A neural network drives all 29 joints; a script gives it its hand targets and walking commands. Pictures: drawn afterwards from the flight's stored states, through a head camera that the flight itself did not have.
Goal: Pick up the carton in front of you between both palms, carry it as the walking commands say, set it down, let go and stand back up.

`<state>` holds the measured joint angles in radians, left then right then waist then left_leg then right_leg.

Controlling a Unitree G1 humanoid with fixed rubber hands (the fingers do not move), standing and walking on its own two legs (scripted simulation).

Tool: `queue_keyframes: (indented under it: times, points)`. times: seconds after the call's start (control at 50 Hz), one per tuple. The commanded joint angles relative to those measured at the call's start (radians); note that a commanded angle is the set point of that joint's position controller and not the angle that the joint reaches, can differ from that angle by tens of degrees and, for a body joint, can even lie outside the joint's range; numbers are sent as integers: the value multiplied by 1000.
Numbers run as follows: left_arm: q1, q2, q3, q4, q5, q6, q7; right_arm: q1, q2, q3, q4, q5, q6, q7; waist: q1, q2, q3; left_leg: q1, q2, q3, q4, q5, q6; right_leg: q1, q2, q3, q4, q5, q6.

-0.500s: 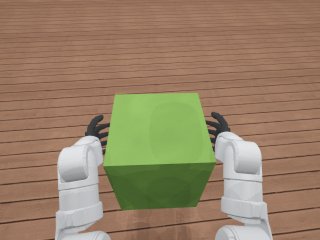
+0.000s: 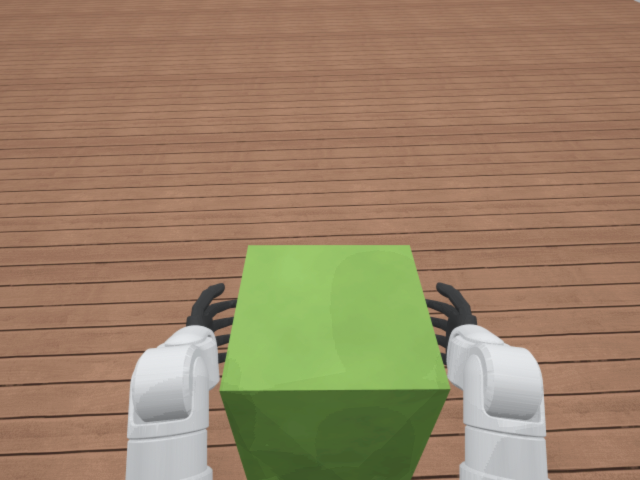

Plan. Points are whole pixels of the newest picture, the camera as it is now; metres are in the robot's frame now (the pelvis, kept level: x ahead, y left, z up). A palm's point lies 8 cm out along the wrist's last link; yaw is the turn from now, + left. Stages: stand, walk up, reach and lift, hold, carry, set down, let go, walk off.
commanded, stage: carry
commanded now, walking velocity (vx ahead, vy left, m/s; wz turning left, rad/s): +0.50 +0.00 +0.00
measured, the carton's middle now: (329, 367) +0.27 +0.00 +0.00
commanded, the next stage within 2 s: none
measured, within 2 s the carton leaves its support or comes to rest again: neither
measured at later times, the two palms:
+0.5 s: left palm (225, 183) +0.59 +0.18 +0.07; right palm (395, 187) +0.56 -0.11 +0.07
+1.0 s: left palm (268, 102) +0.91 +0.14 +0.07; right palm (394, 102) +0.91 -0.16 +0.06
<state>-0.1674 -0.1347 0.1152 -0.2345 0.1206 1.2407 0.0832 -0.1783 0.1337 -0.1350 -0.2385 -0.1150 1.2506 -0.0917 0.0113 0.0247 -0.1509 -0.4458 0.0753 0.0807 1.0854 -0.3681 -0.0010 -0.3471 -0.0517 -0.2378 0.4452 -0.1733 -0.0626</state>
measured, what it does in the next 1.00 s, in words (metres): walks ahead: left foot, then right foot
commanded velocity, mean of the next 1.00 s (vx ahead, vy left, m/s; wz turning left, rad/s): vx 0.50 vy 0.00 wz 0.00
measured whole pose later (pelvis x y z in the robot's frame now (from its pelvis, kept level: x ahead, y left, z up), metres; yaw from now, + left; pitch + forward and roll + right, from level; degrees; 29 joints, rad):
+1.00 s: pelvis +0.65 -0.01 +0.01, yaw +0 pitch +5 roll +1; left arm -0.12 -0.13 0.10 -0.28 0.11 1.19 0.08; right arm -0.13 0.13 -0.10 -0.29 -0.12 1.20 -0.09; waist 0.02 0.02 -0.07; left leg -0.51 0.09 0.07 1.08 -0.32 0.01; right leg -0.30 -0.06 -0.24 0.38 -0.17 -0.06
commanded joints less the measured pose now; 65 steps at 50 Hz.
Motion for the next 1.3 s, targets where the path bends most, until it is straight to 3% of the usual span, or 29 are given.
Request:
queue_keyframes:
  times: [0.0,0.1,0.2,0.26,0.28,0.3,0.32,0.34,0.36,0.4,0.48,0.52,0.6,0.68,0.74,0.76,0.78,0.8,0.82,0.84,0.88,0.92,1.0,1.08,1.18,1.22,1.24,1.26,1.28]
  points:
    - [-508,-964,-728,-127,-444,-48,-272,-479,965,759,-93,401,-60,248,6,-123,-193,-194,59,-9,-192,154,-4,310,-268,283,-310,-106,-64]
    - [-449,-895,-732,-151,-440,-46,-271,-415,919,748,-123,378,-58,232,11,-156,-105,-148,29,61,-490,291,-16,317,-214,160,-311,38,-58]
    - [-424,-827,-719,-166,-418,-17,-254,-403,854,731,-134,390,-23,239,16,-151,-67,-61,2,116,-609,342,-5,362,-207,127,-249,162,-31]
    - [-429,-803,-712,-141,-402,2,-247,-366,823,700,-79,382,-10,244,-18,-76,-167,299,-32,156,-670,199,42,256,-136,21,107,272,26]
    - [-438,-801,-713,-136,-402,9,-247,-369,799,686,-69,376,-10,246,-41,78,-231,516,150,-129,-708,84,103,37,-78,10,387,104,69]
    - [-435,-814,-720,-135,-410,13,-251,-363,800,679,-54,376,-14,248,-35,334,-276,678,344,-550,-824,81,194,-253,51,50,634,-270,113]
    - [-457,-834,-730,-127,-422,10,-252,-365,850,690,-43,390,-19,255,-40,237,-253,742,344,-529,-827,289,232,-379,27,147,743,-330,83]
    - [-477,-866,-737,-149,-429,-2,-258,-385,900,712,-77,401,-35,261,-40,179,-261,700,344,-480,-812,404,225,-408,-10,176,785,-325,71]
    - [-485,-905,-736,-132,-429,-16,-260,-422,930,720,-112,415,-44,265,-39,93,-263,648,311,-390,-801,420,187,-398,-42,209,776,-285,66]
    - [-487,-958,-747,-139,-426,-40,-259,-459,978,747,-132,437,-62,270,-34,50,-265,530,278,-279,-856,283,140,-315,-89,234,644,-159,58]
    - [-439,-964,-759,-174,-395,-74,-236,-445,964,765,-167,452,-82,281,-28,91,-206,483,253,-152,-950,180,136,-310,-79,174,479,-38,65]
    - [-408,-947,-754,-184,-383,-73,-226,-426,933,766,-184,454,-78,281,-26,88,-164,486,232,-89,-961,214,139,-315,-76,152,353,21,77]
    - [-396,-897,-746,-207,-378,-50,-219,-394,864,752,-198,441,-56,275,-31,111,-89,496,178,19,-942,389,119,-272,-38,78,151,133,76]
    - [-393,-843,-734,-189,-394,-13,-231,-353,811,723,-167,401,-28,260,-39,130,-43,524,164,64,-890,504,99,-195,-13,18,40,162,57]
    - [-376,-826,-713,-151,-404,1,-243,-368,813,723,-148,388,-13,255,-11,93,-123,472,117,150,-593,755,42,110,60,-59,-44,103,34]
    - [-383,-830,-702,-143,-399,0,-247,-378,812,729,-144,390,-9,256,9,29,-211,317,85,155,-389,634,8,360,5,18,-21,50,17]
    - [-380,-819,-695,-129,-396,-3,-250,-400,824,737,-157,397,-6,259,15,-208,-308,58,-3,145,-72,315,-32,569,-267,450,-80,-44,-75]
    - [-385,-841,-696,-112,-403,-9,-255,-416,835,743,-152,403,-8,263,11,-356,-295,-208,-96,46,114,-81,-30,672,-385,734,-193,46,-176]
    - [-396,-882,-695,-101,-410,-19,-262,-441,869,757,-159,412,-16,264,12,-249,-280,-291,-35,-36,206,-102,-2,679,-390,662,-174,209,-187]
    - [-392,-920,-703,-107,-412,-31,-264,-439,905,760,-146,416,-30,268,13,-153,-274,-277,6,-64,206,-79,16,602,-349,550,-146,295,-139]
    - [-439,-980,-730,-144,-424,-54,-266,-448,967,777,-133,413,-56,271,6,-90,-255,-214,53,-86,80,37,21,463,-307,411,-184,217,-84]
    - [-436,-998,-738,-152,-430,-70,-270,-429,991,789,-133,410,-81,265,1,-120,-239,-180,51,-46,-23,88,16,397,-273,312,-230,132,-44]
    - [-380,-964,-739,-167,-437,-86,-282,-370,981,791,-154,383,-105,241,6,-167,-163,-211,49,17,-244,213,-10,398,-239,200,-293,101,-61]
    - [-354,-908,-740,-189,-430,-81,-280,-356,935,788,-187,380,-95,234,10,-174,-80,-163,22,85,-482,318,-17,387,-197,111,-294,195,-50]
    - [-371,-818,-731,-237,-414,-45,-253,-373,847,764,-218,403,-48,241,13,-170,-43,-42,-5,134,-616,373,6,420,-203,87,-230,313,-21]
    - [-375,-792,-722,-225,-401,-23,-246,-329,817,738,-175,396,-31,243,-19,-106,-120,221,-65,180,-692,369,31,370,-141,2,64,515,35]
    - [-378,-772,-716,-209,-399,-11,-244,-335,792,720,-161,389,-25,245,-35,-25,-190,453,36,86,-678,529,54,224,-98,-5,262,355,75]
    - [-378,-773,-719,-212,-404,0,-245,-322,760,699,-138,383,-22,246,-35,232,-291,688,290,-295,-666,747,149,-32,-7,11,545,-19,128]
    - [-377,-783,-726,-185,-410,6,-246,-304,784,687,-110,382,-20,247,-36,296,-307,775,354,-428,-700,955,242,-215,67,100,733,-375,128]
